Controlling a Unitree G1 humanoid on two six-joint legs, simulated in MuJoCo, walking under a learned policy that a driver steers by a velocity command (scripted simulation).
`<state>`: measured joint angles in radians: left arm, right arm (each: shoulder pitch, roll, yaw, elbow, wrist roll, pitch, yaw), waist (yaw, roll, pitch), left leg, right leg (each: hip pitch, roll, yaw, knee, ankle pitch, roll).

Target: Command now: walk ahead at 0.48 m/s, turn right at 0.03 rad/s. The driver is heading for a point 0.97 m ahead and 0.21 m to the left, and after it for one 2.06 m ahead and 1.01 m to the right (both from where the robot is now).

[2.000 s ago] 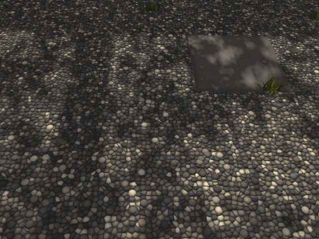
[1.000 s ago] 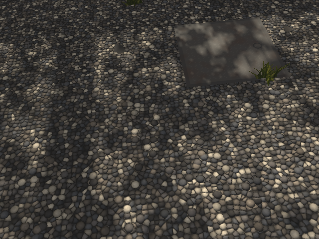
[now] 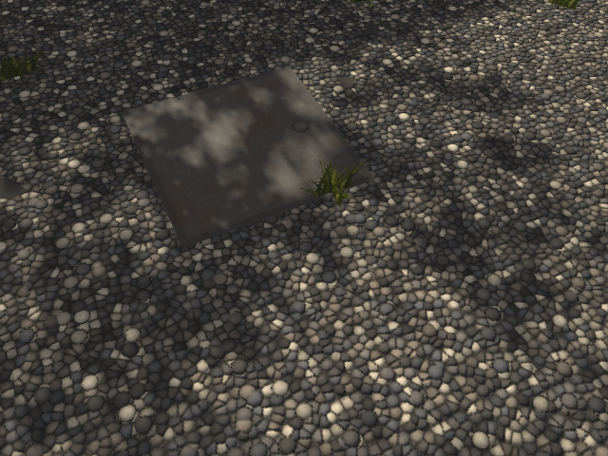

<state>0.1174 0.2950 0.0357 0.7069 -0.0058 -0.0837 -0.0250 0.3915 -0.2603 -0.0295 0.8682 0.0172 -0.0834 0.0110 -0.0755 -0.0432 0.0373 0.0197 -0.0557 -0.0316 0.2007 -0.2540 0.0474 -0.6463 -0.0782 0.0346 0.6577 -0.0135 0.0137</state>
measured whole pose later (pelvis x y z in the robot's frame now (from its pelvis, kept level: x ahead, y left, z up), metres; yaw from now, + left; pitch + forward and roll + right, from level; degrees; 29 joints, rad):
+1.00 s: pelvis +0.54 +0.08 +0.00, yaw +26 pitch +2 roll -1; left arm 0.07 0.31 0.04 0.69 0.01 -0.09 0.00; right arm 0.33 -0.29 -0.06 0.70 0.01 -0.05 0.00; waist -0.06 -0.03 0.05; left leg -0.16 -0.11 -0.10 0.35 -0.20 0.10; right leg -0.66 -0.09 0.10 0.78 -0.09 0.07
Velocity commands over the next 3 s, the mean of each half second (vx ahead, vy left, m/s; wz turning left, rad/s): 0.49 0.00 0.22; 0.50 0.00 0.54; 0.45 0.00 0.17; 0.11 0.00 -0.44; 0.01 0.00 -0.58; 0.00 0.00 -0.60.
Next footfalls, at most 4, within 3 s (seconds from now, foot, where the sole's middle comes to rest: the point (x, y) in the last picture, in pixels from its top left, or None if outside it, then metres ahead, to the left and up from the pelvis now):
0.14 right None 0.28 -0.13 -0.78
0.70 left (222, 426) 0.53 0.14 -0.78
1.18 right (252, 292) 0.87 0.07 -0.78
1.64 left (136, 273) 0.94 0.37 -0.78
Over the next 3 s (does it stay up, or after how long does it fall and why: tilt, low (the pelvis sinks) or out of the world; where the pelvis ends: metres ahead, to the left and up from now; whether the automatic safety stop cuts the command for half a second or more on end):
stays up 0.87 0.18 -0.01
